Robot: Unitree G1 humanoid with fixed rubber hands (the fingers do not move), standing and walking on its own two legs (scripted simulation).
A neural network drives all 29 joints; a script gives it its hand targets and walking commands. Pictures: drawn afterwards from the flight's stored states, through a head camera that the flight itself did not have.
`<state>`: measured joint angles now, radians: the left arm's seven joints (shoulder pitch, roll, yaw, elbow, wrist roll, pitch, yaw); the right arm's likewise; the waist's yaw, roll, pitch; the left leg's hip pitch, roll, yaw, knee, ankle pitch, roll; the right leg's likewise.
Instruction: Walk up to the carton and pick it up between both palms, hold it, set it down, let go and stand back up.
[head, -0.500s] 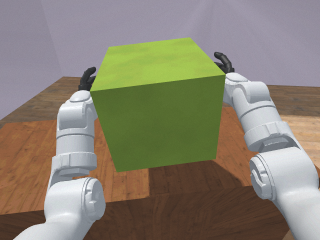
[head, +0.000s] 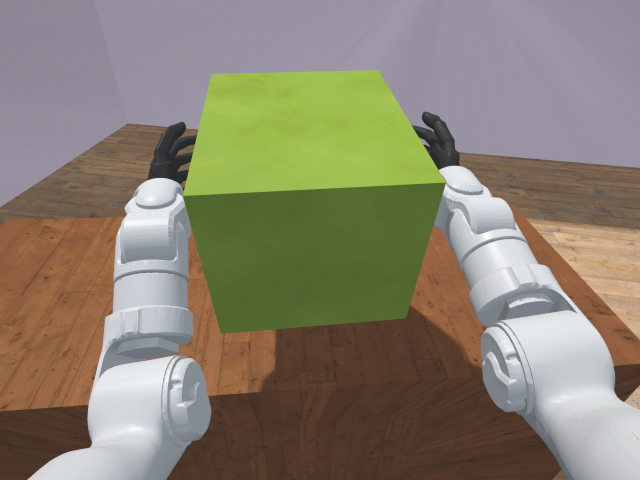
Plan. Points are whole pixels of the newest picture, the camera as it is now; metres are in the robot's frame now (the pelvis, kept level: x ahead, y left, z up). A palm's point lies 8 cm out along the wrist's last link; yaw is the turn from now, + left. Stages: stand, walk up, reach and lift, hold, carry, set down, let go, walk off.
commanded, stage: set down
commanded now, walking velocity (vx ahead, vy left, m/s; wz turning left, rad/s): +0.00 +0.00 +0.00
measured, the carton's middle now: (305, 192) +0.42 +0.01 +0.21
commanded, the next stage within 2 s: none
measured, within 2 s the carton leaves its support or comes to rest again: neither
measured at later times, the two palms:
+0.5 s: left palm (190, 215) +0.39 +0.16 +0.20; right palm (443, 202) +0.39 -0.17 +0.21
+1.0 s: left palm (197, 239) +0.39 +0.16 +0.16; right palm (438, 219) +0.40 -0.17 +0.18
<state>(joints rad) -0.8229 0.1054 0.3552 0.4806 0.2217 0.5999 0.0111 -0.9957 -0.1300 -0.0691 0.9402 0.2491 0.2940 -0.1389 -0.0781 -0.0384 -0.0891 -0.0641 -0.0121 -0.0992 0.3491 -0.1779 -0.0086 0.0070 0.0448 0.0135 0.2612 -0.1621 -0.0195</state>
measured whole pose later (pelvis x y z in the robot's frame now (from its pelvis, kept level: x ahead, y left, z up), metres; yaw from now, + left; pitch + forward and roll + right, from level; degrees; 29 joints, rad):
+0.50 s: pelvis +0.00 +0.00 +0.00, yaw -1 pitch -4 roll -1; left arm -0.73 0.05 0.32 0.39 0.19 0.57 0.08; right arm -0.89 -0.14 -0.08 0.84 0.23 0.26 -0.10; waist -0.06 -0.04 -0.05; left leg -0.10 0.00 -0.07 0.36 -0.18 -0.01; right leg -0.04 0.05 0.02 0.29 -0.17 -0.02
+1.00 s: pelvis +0.00 -0.01 +0.00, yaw -2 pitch -1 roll +0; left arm -0.70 0.03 0.29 0.50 0.17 0.46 0.13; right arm -0.88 -0.13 -0.14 0.96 0.13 0.14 -0.03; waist -0.02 -0.03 -0.07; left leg -0.17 0.01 -0.06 0.35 -0.17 -0.02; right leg -0.13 0.05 0.02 0.31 -0.16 -0.03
